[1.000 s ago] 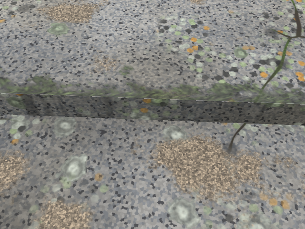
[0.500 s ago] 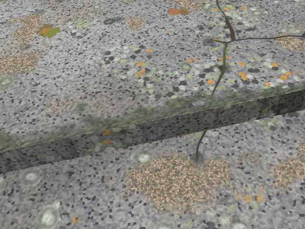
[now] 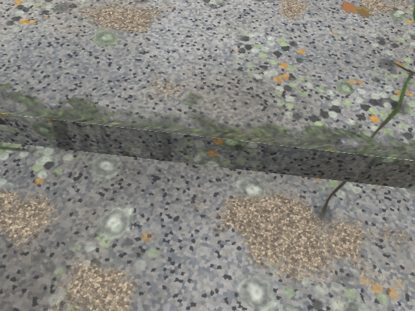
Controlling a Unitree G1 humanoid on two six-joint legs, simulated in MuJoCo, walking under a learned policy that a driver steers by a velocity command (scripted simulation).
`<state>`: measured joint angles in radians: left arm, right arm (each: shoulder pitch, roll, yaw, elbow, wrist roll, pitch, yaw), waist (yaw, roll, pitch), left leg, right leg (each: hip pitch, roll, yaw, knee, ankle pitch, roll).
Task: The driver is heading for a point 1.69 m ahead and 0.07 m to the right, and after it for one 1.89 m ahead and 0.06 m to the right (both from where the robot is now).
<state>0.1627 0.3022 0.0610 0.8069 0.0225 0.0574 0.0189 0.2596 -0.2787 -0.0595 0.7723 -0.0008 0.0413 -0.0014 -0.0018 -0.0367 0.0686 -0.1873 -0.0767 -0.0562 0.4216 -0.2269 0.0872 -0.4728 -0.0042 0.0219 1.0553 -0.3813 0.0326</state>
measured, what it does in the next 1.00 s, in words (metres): steps on the spot: right foot, then left foot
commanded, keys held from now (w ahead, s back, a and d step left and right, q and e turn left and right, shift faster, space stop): q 0.28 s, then no key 0.18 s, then e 0.52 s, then w+e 0.02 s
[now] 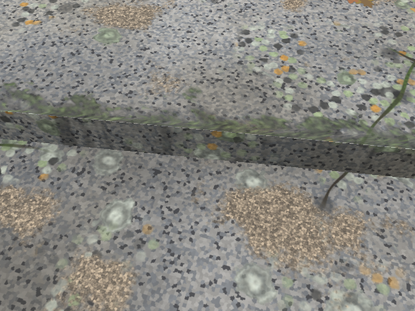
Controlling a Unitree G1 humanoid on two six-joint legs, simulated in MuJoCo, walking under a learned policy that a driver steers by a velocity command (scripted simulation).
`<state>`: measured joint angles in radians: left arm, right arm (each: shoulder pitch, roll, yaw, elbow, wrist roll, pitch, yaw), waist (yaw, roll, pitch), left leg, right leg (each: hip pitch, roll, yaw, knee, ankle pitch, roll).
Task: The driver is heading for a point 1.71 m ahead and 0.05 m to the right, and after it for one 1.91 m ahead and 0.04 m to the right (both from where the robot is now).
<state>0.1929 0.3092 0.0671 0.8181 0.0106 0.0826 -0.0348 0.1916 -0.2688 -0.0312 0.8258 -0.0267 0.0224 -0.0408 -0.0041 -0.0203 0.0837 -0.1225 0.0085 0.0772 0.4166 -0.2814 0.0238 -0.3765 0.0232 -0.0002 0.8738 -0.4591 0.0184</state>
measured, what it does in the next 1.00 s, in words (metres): walks ahead: right foot, then left foot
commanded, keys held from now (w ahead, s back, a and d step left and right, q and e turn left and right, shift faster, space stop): w+e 0.38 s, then w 0.04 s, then w+q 0.58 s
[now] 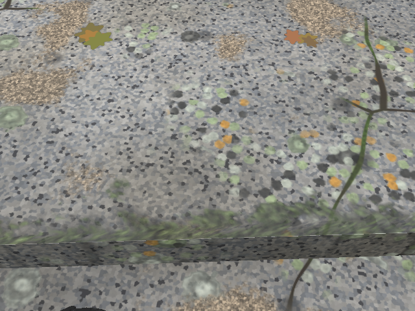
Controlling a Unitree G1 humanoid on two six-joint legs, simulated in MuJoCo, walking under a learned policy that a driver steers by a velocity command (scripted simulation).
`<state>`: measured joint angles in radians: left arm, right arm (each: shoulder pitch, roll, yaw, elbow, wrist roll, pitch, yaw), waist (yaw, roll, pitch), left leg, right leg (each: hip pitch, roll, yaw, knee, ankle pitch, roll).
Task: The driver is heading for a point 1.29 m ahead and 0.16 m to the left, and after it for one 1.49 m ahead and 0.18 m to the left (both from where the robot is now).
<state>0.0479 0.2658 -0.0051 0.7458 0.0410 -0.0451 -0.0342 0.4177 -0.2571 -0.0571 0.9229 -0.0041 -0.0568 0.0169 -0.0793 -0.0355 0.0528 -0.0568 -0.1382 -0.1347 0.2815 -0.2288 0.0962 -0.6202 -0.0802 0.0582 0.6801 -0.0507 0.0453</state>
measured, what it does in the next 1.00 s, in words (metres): walks ahead, turning left: right foot, then left foot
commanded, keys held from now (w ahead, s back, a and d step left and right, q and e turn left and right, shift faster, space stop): w+q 0.60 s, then w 0.06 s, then w+e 0.34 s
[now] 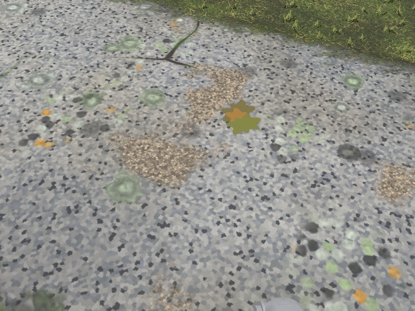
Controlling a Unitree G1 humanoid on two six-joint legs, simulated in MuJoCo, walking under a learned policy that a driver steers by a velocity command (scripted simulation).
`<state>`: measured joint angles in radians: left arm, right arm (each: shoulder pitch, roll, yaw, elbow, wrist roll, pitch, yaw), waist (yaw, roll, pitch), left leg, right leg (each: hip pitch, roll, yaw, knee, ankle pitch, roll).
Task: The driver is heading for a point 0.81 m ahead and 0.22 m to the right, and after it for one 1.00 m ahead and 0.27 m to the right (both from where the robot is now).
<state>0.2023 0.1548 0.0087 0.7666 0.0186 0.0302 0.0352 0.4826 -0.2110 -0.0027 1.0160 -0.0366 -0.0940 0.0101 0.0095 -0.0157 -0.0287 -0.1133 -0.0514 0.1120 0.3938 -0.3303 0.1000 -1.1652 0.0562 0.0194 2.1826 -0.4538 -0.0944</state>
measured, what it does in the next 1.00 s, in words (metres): climbs, turning right: right foot 0.17 m higher, then left foot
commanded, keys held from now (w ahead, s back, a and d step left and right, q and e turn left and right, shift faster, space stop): w+e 0.84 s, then w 0.12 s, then no key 0.04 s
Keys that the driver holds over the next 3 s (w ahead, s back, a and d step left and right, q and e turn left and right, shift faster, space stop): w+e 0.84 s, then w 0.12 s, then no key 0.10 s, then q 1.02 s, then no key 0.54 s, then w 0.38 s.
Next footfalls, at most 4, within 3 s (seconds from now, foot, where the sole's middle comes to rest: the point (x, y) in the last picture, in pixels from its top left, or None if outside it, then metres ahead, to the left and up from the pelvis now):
0.22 right None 0.27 -0.08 -0.61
0.70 left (228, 249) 0.64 -0.05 -0.61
1.18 right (320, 223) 0.75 -0.35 -0.61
1.58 left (252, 211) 0.78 -0.13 -0.61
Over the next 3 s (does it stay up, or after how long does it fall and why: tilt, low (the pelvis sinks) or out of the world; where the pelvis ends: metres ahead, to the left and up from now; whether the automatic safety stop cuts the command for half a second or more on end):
stays up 0.73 -0.22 0.18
